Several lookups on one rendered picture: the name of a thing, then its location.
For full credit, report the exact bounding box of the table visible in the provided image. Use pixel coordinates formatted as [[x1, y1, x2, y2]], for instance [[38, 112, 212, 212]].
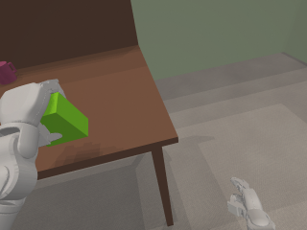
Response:
[[0, 0, 178, 227]]

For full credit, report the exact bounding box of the right robot forearm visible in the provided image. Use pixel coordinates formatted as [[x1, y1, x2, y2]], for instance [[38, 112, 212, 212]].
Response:
[[246, 208, 276, 230]]

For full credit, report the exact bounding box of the sponge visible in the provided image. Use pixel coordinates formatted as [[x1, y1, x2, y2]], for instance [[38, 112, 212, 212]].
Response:
[[40, 92, 88, 148]]

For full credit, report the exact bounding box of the left robot hand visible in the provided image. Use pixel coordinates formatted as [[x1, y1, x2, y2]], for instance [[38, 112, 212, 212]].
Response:
[[0, 79, 66, 148]]

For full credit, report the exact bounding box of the right robot hand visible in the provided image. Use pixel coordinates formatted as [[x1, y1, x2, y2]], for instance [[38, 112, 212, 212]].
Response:
[[227, 176, 264, 219]]

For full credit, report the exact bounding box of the left robot forearm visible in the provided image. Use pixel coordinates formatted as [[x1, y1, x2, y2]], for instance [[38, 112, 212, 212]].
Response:
[[0, 122, 40, 230]]

